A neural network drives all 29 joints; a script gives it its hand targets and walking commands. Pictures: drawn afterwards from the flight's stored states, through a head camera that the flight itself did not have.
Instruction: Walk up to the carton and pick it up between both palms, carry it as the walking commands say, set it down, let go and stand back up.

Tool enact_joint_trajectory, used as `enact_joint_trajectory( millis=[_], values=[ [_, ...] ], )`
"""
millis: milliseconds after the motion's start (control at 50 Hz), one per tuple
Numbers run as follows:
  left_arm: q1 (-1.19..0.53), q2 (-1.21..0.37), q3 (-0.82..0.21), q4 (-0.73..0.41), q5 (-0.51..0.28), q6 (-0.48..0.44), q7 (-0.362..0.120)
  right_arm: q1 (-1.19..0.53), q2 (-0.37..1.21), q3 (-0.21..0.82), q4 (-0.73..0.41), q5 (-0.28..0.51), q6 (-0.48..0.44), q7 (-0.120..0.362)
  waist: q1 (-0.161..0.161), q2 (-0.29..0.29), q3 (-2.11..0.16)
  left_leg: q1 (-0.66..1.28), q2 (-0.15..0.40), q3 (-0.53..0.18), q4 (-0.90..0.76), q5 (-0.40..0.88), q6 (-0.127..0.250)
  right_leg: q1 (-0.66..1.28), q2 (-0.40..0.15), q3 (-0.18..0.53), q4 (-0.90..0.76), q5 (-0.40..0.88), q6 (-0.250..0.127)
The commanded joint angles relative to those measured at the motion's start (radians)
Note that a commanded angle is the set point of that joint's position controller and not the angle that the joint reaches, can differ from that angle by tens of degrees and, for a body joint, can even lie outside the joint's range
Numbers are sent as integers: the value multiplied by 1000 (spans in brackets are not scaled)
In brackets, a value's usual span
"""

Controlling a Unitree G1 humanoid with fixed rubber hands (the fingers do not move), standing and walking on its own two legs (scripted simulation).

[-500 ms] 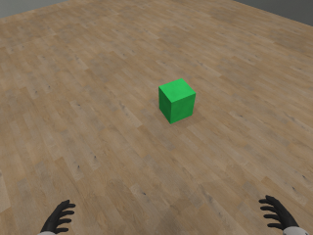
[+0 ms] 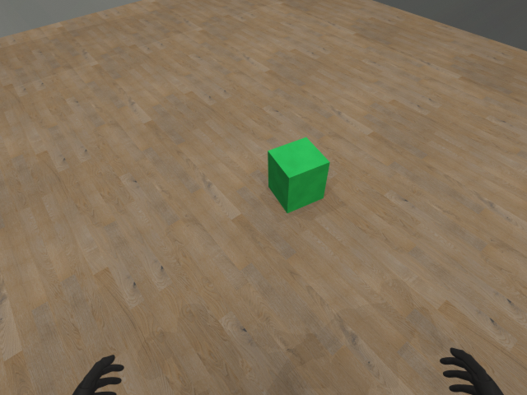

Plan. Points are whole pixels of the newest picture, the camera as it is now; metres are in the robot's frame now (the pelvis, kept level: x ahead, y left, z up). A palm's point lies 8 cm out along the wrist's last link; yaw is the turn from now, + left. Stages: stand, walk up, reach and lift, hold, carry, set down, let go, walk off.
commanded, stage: stand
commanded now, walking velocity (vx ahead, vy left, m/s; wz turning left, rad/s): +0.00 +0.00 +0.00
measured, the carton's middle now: (296, 175) +1.14 -0.12 -0.65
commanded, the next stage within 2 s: walk up in 0.30 s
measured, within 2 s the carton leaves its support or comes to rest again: neither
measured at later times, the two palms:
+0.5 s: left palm out of the picture +0.10 +0.31 -0.09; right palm out of the picture +0.10 -0.31 -0.09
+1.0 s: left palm (102, 367) +0.17 +0.28 -0.07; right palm out of the picture +0.20 -0.39 -0.09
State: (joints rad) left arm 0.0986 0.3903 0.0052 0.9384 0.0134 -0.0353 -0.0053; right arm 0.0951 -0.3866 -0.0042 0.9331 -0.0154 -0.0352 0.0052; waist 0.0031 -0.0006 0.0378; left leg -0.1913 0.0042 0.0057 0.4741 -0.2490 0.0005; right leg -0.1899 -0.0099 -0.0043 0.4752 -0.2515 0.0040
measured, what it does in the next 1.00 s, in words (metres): walks ahead: right foot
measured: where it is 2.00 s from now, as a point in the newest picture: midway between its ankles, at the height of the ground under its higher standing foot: (293, 315)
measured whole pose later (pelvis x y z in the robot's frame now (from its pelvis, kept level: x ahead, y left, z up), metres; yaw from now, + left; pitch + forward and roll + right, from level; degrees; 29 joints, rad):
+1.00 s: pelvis +0.11 -0.06 +0.00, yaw -3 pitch -2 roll -1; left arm 0.38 0.46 0.09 0.75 0.02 -0.09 -0.05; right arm 0.26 -0.48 -0.06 0.80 -0.04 -0.04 0.09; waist 0.04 0.05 0.03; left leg -0.48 0.08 0.01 0.79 -0.29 0.00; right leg -0.16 0.01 -0.06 0.47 -0.28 -0.04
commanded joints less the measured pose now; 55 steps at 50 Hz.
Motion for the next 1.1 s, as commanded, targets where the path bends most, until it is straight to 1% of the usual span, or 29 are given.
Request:
enact_joint_trajectory(
  millis=[0, 220, 460, 480, 500, 520, 540, 560, 580, 600, 620, 660, 680, 700, 720, 740, 760, 780, 800, 820, 840, 860, 880, 940, 980, 1020, 1040, 1060, 1080],
  values=[
    [-46, 168, 33, -26, -1, -10, 5, -48, -166, -34, -27, 1, -10, -4, 0, 2, -67, 28, 104, -97, -106, 151, 39, 25, -102, 94, -104, 150, -43],
    [-60, 172, 28, 37, -1, -5, 6, -59, -172, -31, 39, 2, -5, -6, 1, 2, -55, 48, 113, -99, -157, 136, 32, 45, -110, 95, -157, 134, -37],
    [-60, 177, 27, 69, -2, 0, 8, -58, -176, -30, 71, 3, 0, -8, 1, 2, -51, 59, 117, -99, -178, 137, 29, 54, -115, 95, -179, 135, -33],
    [25, 265, 86, -18, 13, -10, -24, 42, -289, -89, 7, -20, -19, 14, -19, 16, -140, 165, 88, -97, -117, -334, 86, -31, -54, 98, -82, -294, -72],
    [-16, 242, 89, -43, 19, -9, -36, 96, -297, -103, 19, -29, -22, 20, -55, 47, -53, 168, 152, -203, -165, -502, 126, -212, -45, 91, 23, -394, -76],
    [-79, 201, 85, -89, 21, -8, -44, 134, -305, -120, 10, -30, -24, 21, -91, 105, 53, 222, 251, -330, -266, -564, 178, -416, -9, 28, 149, -279, -55],
    [-104, 177, 83, -122, 24, -13, -47, 155, -328, -136, -12, -29, -32, 21, -106, 174, 89, 207, 383, -464, -358, -575, 249, -509, -30, 18, 315, -205, -41],
    [-86, 195, 94, -134, 27, -17, -49, 144, -320, -139, -38, -28, -41, 20, -87, 106, 88, 190, 405, -461, -360, -519, 276, -544, -68, 84, 373, -183, -32],
    [-43, 210, 104, -134, 24, -20, -58, 123, -312, -138, -63, -26, -47, 20, -60, 81, 68, 179, 381, -392, -340, -447, 267, -508, -91, 98, 368, -160, -24],
    [-9, 215, 111, -135, 23, -23, -70, 105, -310, -136, -87, -28, -50, 23, -46, 96, 41, 144, 344, -301, -328, -386, 245, -433, -99, 78, 327, -145, -21],
    [12, 213, 115, -142, 21, -25, -82, 83, -310, -133, -108, -32, -51, 29, -35, 128, 29, 78, 307, -225, -321, -353, 223, -342, -92, 58, 277, -140, -18],
    [80, 205, 127, -140, 16, -24, -94, 23, -315, -126, -140, -36, -45, 42, 9, 180, 25, -108, 255, -127, -277, -341, 185, -124, -55, -8, 186, -125, -20],
    [131, 200, 133, -128, 14, -26, -92, 5, -312, -124, -150, -37, -38, 45, 39, 157, 21, -195, 226, -84, -216, -387, 168, -4, -27, -57, 117, -43, -21],
    [200, 207, 140, -103, 12, -28, -85, 13, -293, -118, -156, -43, -29, 44, 64, 77, 9, -265, 185, -44, -95, -443, 154, 99, 18, -101, 73, -23, -15],
    [290, 240, 156, -83, 16, -33, -72, 71, -252, -102, -160, -47, -23, 44, 78, -48, -24, -366, 146, -5, 92, -486, 139, 234, 41, -87, 70, -96, -18],
    [407, 291, 178, -82, 24, -37, -53, 75, -195, -82, -188, -37, -24, 45, 134, -237, -17, -507, 73, 69, 418, -442, 100, 303, -96, 144, -77, -313, -77],
    [375, 408, 189, -147, 31, -54, -44, 61, -171, -66, -230, -20, -24, 43, 133, -307, -21, -621, -21, -32, 650, -343, 51, 200, -377, 731, -330, -659, -225],
    [259, 392, 181, -183, 8, -56, -42, 49, -287, -94, -216, -4, -15, 38, 69, -56, 38, -595, 46, -174, 691, -231, 47, 110, -406, 714, -346, -690, -240],
    [220, 389, 181, -202, 3, -61, -37, 113, -321, -107, -195, -1, -20, 42, 34, -51, 21, -552, 82, -145, 682, -167, 46, 80, -382, 621, -316, -642, -245],
    [196, 358, 173, -218, 0, -67, -32, 147, -316, -107, -183, -5, -23, 46, 17, -63, 29, -520, 115, -123, 639, -122, 35, 42, -338, 512, -306, -537, -228],
    [191, 333, 163, -222, 0, -70, -30, 174, -302, -106, -171, -11, -25, 49, 6, -86, 39, -472, 116, -96, 590, -91, 22, 5, -291, 415, -295, -421, -217],
    [201, 308, 155, -224, 2, -72, -32, 190, -288, -104, -160, -16, -25, 57, 5, -102, 49, -414, 108, -66, 530, -74, 5, -39, -252, 316, -291, -301, -212],
    [225, 299, 150, -223, 3, -73, -36, 185, -271, -103, -166, -20, -22, 65, 9, -111, 59, -378, 100, -45, 471, -65, -4, -63, -240, 266, -291, -237, -214],
    [249, 309, 151, -249, 2, -73, -42, 145, -242, -99, -201, -21, -18, 80, 16, -125, 71, -313, 94, -14, 319, -31, -2, -81, -221, 200, -277, -219, -210],
    [259, 316, 150, -267, 4, -73, -45, 110, -232, -102, -224, -20, -20, 87, 26, -131, 72, -282, 79, 12, 235, -13, 8, -79, -215, 190, -264, -238, -208],
    [265, 318, 146, -282, 5, -73, -46, 90, -225, -107, -242, -13, -25, 89, 31, -129, 73, -236, 65, 33, 176, 1, 17, -85, -221, 193, -247, -211, -212],
    [264, 319, 142, -288, 4, -73, -45, 90, -221, -111, -248, -9, -30, 89, 27, -125, 71, -193, 57, 42, 146, 7, 24, -95, -227, 191, -231, -173, -215],
    [257, 315, 136, -293, 4, -73, -43, 118, -218, -115, -245, -6, -37, 86, 6, -109, 62, -116, 47, 49, 91, 29, 31, -118, -222, 175, -182, -125, -208],
    [266, 293, 124, -297, 4, -72, -41, 169, -223, -123, -232, -9, -46, 78, -18, -74, 39, -15, 17, 60, 42, 22, 38, -144, -194, 141, -91, -64, -193]
  ],
)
